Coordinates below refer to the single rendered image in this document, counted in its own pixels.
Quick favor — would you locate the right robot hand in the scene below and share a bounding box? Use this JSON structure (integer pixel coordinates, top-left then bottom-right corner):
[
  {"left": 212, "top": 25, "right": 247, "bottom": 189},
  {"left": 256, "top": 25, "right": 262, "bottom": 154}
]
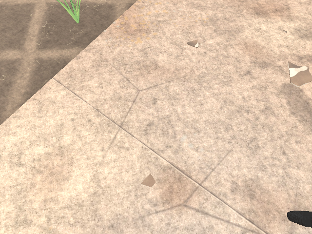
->
[{"left": 287, "top": 211, "right": 312, "bottom": 228}]

